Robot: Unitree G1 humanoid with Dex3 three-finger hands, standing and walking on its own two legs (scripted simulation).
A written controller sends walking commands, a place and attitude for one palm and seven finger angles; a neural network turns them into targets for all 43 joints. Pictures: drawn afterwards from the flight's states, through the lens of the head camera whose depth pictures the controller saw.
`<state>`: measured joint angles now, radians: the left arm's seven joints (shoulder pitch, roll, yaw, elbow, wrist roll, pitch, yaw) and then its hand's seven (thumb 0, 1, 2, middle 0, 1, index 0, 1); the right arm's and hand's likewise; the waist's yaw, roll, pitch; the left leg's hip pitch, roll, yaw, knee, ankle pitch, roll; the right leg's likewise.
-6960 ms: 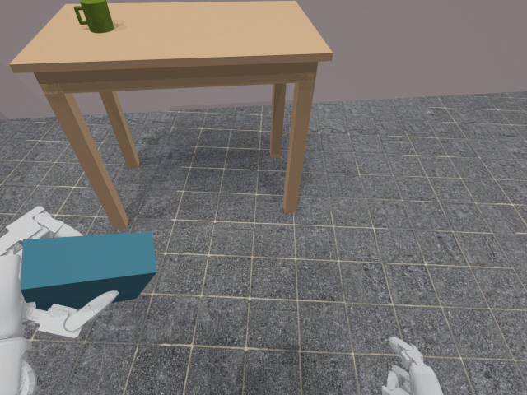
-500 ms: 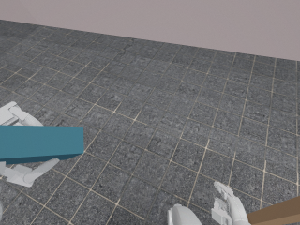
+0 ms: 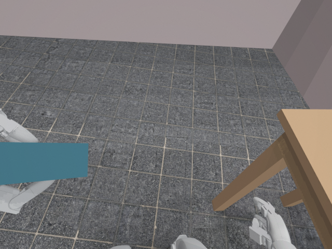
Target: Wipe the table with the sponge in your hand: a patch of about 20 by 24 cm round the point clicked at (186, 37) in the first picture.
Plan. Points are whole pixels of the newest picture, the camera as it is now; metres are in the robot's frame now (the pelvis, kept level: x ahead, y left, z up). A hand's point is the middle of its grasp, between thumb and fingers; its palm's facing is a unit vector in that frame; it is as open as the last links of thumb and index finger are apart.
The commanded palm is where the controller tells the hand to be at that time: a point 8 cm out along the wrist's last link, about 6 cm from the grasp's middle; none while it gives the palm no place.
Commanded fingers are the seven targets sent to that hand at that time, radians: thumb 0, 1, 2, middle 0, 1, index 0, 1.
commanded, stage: turn to face it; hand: left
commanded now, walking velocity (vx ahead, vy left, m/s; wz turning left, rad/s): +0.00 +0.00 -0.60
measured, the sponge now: (46, 160) +0.22 +0.22 +0.17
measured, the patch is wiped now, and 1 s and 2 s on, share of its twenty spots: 0.00 0.00 0.00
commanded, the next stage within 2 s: none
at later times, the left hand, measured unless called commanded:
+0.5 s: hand (149, 172) +0.21 +0.06 +0.18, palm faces +0.02 -0.79 -0.61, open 9.3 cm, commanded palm +0.17 +0.13 +0.19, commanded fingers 0.00 0.10 1.30 -1.20 -1.60 -1.20 -1.60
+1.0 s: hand (165, 169) +0.22 +0.04 +0.17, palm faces -0.09 -0.89 -0.46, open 9.3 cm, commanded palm +0.19 +0.09 +0.19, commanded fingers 0.00 0.10 1.30 -1.20 -1.60 -1.20 -1.60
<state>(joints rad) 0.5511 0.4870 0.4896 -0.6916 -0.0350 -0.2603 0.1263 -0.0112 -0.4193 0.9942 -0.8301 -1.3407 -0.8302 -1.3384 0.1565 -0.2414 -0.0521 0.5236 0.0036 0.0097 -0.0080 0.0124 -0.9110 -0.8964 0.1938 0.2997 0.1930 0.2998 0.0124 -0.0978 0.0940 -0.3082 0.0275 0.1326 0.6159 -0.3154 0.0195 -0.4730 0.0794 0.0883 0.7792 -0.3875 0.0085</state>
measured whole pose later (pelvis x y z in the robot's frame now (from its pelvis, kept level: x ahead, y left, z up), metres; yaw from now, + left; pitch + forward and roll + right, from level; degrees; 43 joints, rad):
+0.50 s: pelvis -0.07 -0.09 +0.01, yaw -18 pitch +1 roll +1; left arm 0.56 0.45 0.43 -0.59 -0.06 -0.19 0.12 -0.01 -0.42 0.99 -0.83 -1.34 -0.83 -1.34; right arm 0.11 -0.18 0.07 0.55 -0.01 0.04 0.04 0.01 -0.91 -0.90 0.19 0.30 0.19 0.30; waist -0.01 0.06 0.17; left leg -0.56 0.09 0.04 1.26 -0.44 -0.11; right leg -0.34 0.04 -0.07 0.57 -0.25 -0.09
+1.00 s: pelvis -0.10 -0.06 +0.01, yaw -33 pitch +2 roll +1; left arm 0.41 0.42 0.37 -0.56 -0.02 -0.14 0.13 -0.01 -0.42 0.99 -0.82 -1.34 -0.82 -1.34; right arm 0.11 -0.13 0.05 0.53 -0.01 0.08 0.03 0.01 -0.91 -0.90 0.20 0.30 0.20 0.30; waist 0.08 -0.05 0.09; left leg -0.16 0.05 0.13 0.48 -0.35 -0.02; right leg -0.53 0.08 0.04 0.86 -0.39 0.02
